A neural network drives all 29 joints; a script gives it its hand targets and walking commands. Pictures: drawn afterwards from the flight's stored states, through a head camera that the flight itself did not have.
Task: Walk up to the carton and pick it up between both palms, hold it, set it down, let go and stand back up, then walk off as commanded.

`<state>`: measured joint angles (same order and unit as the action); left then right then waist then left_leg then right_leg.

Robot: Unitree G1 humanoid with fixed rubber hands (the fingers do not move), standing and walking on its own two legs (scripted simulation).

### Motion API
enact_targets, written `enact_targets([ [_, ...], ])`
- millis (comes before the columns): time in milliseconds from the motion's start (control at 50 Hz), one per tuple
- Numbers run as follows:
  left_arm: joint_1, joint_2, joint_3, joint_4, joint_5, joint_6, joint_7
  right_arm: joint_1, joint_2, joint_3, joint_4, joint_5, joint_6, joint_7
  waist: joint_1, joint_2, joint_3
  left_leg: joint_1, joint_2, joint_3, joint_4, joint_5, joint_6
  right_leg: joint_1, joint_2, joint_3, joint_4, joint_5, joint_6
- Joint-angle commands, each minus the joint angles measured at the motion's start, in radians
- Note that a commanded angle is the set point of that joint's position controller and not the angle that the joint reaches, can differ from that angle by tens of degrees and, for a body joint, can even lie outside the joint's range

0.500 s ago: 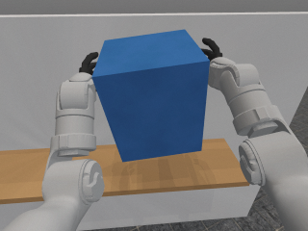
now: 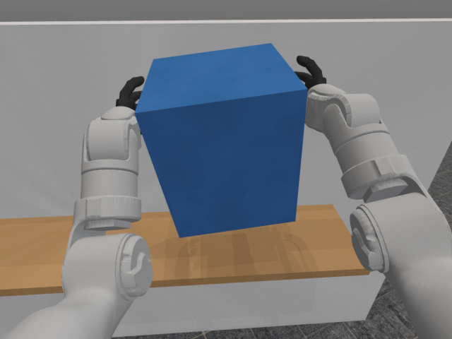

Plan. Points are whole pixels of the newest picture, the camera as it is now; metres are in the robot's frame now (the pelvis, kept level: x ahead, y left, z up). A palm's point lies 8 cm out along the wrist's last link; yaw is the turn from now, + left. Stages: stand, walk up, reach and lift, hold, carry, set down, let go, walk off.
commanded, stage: hold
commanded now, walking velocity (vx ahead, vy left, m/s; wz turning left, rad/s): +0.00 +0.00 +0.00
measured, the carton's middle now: (225, 141) +0.38 -0.01 +0.26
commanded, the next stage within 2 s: set down in 0.26 s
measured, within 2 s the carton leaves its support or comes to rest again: neither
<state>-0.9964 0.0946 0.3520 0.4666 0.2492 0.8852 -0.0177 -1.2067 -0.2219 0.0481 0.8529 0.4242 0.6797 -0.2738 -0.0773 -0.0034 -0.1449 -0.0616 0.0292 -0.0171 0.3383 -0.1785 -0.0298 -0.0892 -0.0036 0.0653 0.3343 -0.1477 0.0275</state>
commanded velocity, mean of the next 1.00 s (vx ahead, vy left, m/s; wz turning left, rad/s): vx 0.00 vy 0.00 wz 0.00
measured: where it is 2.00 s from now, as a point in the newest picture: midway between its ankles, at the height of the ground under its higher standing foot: outside the picture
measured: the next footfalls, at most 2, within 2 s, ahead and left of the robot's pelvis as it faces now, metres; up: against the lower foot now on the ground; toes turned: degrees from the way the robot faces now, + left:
none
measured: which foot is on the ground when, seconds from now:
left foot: down 0.00-1.00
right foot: down 0.00-1.00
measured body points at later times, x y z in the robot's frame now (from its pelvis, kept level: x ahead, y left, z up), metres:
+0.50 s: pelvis +0.00 +0.00 +0.00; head -0.10 +0.01 +0.44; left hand +0.38 +0.15 +0.32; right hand +0.38 -0.15 +0.35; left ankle +0.01 +0.14 -0.75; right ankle +0.03 -0.14 -0.75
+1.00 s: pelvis +0.01 +0.00 +0.00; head -0.06 +0.02 +0.45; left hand +0.43 +0.15 +0.30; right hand +0.41 -0.15 +0.28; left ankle +0.01 +0.14 -0.75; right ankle +0.03 -0.14 -0.75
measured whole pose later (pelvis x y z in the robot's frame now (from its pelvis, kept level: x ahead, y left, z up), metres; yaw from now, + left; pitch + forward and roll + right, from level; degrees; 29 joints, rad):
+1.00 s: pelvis +0.01 +0.00 +0.00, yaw +0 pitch -5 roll +0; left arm -1.04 0.15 0.39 0.64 0.32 0.62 -0.07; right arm -1.11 -0.10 -0.06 0.93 0.27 0.34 -0.24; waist -0.12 -0.03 -0.08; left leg -0.06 0.03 -0.02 0.34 -0.18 -0.03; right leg -0.08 0.00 0.07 0.33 -0.15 0.03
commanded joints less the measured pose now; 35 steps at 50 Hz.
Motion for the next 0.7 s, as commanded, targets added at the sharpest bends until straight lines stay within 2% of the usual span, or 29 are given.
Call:
enact_targets([
  [0,-0.807,-0.529,-0.307,-0.083,-0.204,-0.083,-0.165,-0.65,0.678,0.117,-0.216,0.155,-0.021,0.164,-0.016,-0.004,-0.303,-0.074,-0.058,0.0,-0.043,0.095,0.002,0.14,0.087,-0.036,-0.087,0.132,0.004],
  [20,-0.807,-0.538,-0.322,-0.085,-0.214,-0.084,-0.169,-0.637,0.67,0.096,-0.208,0.144,-0.019,0.16,-0.039,-0.001,-0.298,-0.077,-0.056,-0.001,-0.045,0.081,-0.001,0.141,0.087,-0.038,-0.087,0.128,0.003],
  [60,-0.803,-0.548,-0.343,-0.093,-0.231,-0.086,-0.175,-0.628,0.66,0.077,-0.212,0.133,-0.017,0.155,-0.065,0.005,-0.296,-0.089,-0.054,-0.004,-0.05,0.066,-0.003,0.149,0.085,-0.041,-0.084,0.128,0.001],
  [120,-0.791,-0.553,-0.359,-0.103,-0.243,-0.087,-0.178,-0.62,0.65,0.069,-0.225,0.131,-0.016,0.151,-0.076,0.022,-0.3,-0.1,-0.053,-0.004,-0.051,0.077,-0.009,0.167,0.086,-0.043,-0.077,0.145,-0.003],
  [160,-0.781,-0.544,-0.343,-0.099,-0.231,-0.084,-0.175,-0.623,0.647,0.082,-0.224,0.139,-0.013,0.155,-0.059,0.032,-0.293,-0.106,-0.052,-0.004,-0.054,0.089,-0.012,0.178,0.087,-0.044,-0.075,0.151,-0.005],
  [240,-0.779,-0.515,-0.292,-0.095,-0.193,-0.078,-0.159,-0.656,0.669,0.14,-0.239,0.173,-0.016,0.171,0.011,0.033,-0.305,-0.104,-0.056,0.001,-0.05,0.125,-0.007,0.183,0.09,-0.039,-0.073,0.158,-0.006],
  [260,-0.768,-0.554,-0.334,-0.141,-0.228,-0.098,-0.142,-0.68,0.742,0.195,-0.315,0.161,-0.028,0.169,0.036,0.027,-0.374,-0.03,-0.075,-0.01,-0.027,0.222,-0.002,0.187,0.104,-0.064,-0.077,0.182,0.004],
  [300,-0.778,-0.545,-0.315,-0.131,-0.219,-0.096,-0.135,-0.693,0.741,0.209,-0.318,0.17,-0.028,0.167,0.04,0.023,-0.365,-0.003,-0.08,-0.014,-0.007,0.254,-0.003,0.165,0.105,-0.064,-0.084,0.194,0.008],
  [360,-0.815,-0.544,-0.287,-0.113,-0.201,-0.115,-0.131,-0.719,0.748,0.188,-0.294,0.149,-0.053,0.17,0.044,0.024,-0.342,-0.019,-0.08,-0.014,-0.011,0.202,0.0,0.158,0.1,-0.064,-0.09,0.166,0.008],
  [440,-0.886,-0.525,-0.257,-0.054,-0.179,-0.164,-0.144,-0.748,0.732,0.107,-0.219,0.073,-0.12,0.179,0.027,0.016,-0.281,-0.036,-0.072,-0.011,-0.036,0.076,0.006,0.131,0.086,-0.07,-0.109,0.058,0.006],
  [540,-0.916,-0.474,-0.201,0.089,-0.134,-0.239,-0.187,-0.72,0.671,-0.088,-0.068,-0.094,-0.223,0.192,-0.021,-0.01,-0.157,-0.092,-0.059,0.012,-0.08,-0.106,0.017,0.096,0.057,-0.1,-0.119,-0.096,0.003],
  [600,-0.834,-0.434,-0.146,0.181,-0.074,-0.264,-0.221,-0.667,0.624,-0.171,0.017,-0.181,-0.261,0.197,-0.037,-0.034,-0.094,-0.102,-0.059,0.029,-0.098,-0.116,0.022,0.135,0.045,-0.114,-0.115,-0.083,0.004],
  [680,-0.706,-0.4,-0.106,0.233,-0.018,-0.269,-0.253,-0.624,0.598,-0.155,0.014,-0.207,-0.301,0.192,-0.037,-0.057,-0.053,-0.074,-0.067,0.049,-0.094,-0.016,0.024,0.218,0.039,-0.114,-0.109,0.046,0.008],
])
